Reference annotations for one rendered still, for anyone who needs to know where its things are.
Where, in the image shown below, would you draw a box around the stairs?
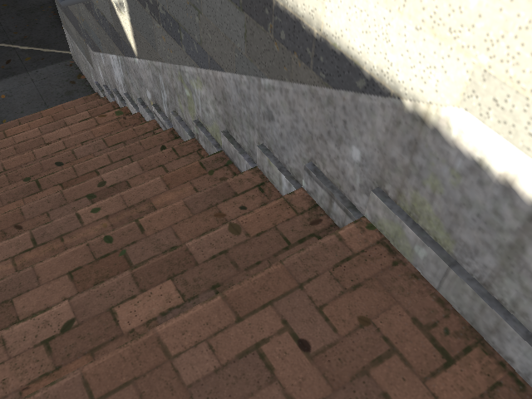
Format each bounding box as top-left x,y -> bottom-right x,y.
0,92 -> 340,399

